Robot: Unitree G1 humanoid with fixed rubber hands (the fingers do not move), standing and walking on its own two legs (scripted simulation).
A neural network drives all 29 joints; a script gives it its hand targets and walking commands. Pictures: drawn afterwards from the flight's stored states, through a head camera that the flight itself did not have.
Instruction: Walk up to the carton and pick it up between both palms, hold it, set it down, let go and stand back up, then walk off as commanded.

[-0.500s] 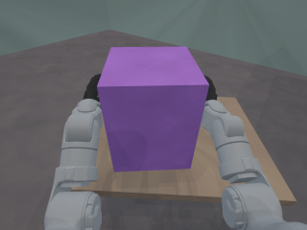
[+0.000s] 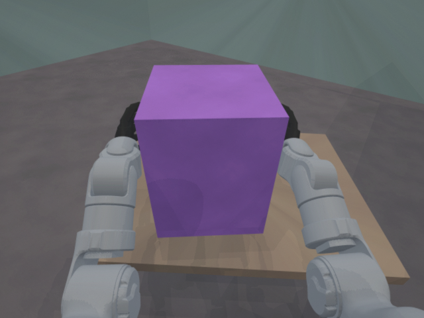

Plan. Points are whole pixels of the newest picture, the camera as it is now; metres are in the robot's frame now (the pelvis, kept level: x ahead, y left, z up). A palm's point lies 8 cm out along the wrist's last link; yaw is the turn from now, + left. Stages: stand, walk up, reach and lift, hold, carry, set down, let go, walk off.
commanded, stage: hold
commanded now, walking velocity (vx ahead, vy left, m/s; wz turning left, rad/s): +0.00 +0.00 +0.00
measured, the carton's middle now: (208, 149) +0.38 +0.01 +0.19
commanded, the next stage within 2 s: set down in 1.56 s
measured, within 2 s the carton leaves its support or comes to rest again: neither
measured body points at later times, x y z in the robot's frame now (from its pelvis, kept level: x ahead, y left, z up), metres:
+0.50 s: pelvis +0.00 +0.00 +0.00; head -0.06 +0.03 +0.45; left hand +0.38 +0.16 +0.21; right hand +0.38 -0.14 +0.21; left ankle +0.05 +0.14 -0.74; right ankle +0.03 -0.10 -0.74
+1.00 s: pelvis +0.00 +0.00 +0.00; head -0.06 +0.03 +0.45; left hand +0.38 +0.16 +0.21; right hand +0.38 -0.14 +0.21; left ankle +0.05 +0.14 -0.74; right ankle +0.03 -0.10 -0.74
